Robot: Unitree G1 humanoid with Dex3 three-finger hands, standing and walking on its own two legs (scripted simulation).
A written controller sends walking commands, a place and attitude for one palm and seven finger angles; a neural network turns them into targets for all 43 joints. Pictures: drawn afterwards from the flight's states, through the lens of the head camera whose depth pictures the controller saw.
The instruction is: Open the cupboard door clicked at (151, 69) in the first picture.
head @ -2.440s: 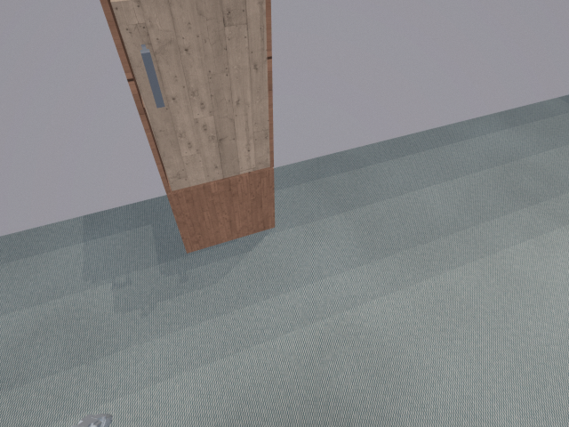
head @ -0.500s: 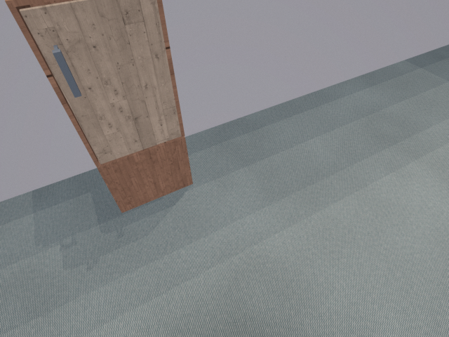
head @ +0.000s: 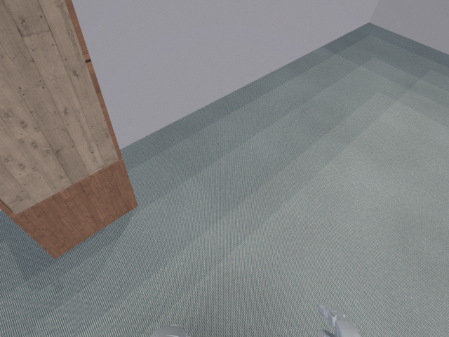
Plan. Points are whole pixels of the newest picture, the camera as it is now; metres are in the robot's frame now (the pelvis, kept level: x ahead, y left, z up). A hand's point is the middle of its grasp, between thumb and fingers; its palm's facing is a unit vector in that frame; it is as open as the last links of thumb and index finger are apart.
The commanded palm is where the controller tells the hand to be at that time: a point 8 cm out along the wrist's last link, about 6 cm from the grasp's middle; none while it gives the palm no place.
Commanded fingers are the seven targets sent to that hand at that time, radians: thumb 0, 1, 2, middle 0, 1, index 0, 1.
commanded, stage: walk to a spot facing it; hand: left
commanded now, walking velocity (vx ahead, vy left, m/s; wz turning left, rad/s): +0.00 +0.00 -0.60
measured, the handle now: out of the picture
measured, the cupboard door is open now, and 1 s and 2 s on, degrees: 0 0 0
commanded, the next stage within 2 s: none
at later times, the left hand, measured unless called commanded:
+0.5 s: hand (171, 283) +0.23 +0.13 -0.13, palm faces -0.32 -0.91 -0.26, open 7.4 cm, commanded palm none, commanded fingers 0.00 0.90 0.90 -0.20 -0.30 -0.20 -0.30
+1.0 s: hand (153, 281) +0.24 +0.18 -0.15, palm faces -0.53 -0.82 -0.20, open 7.4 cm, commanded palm none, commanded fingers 0.00 0.90 0.90 -0.20 -0.30 -0.20 -0.30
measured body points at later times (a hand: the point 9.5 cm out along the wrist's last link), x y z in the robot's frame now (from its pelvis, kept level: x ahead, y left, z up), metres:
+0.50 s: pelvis +0.04 +0.00 +0.01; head +0.07 -0.03 +0.46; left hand +0.25 +0.18 -0.11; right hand -0.01 -0.27 -0.15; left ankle +0.08 +0.13 -0.66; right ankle +0.04 -0.11 -0.72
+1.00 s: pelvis +0.06 +0.04 +0.02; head +0.10 +0.04 +0.47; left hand +0.27 +0.22 -0.14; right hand -0.03 -0.19 -0.12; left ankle +0.11 +0.12 -0.72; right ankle -0.04 -0.06 -0.66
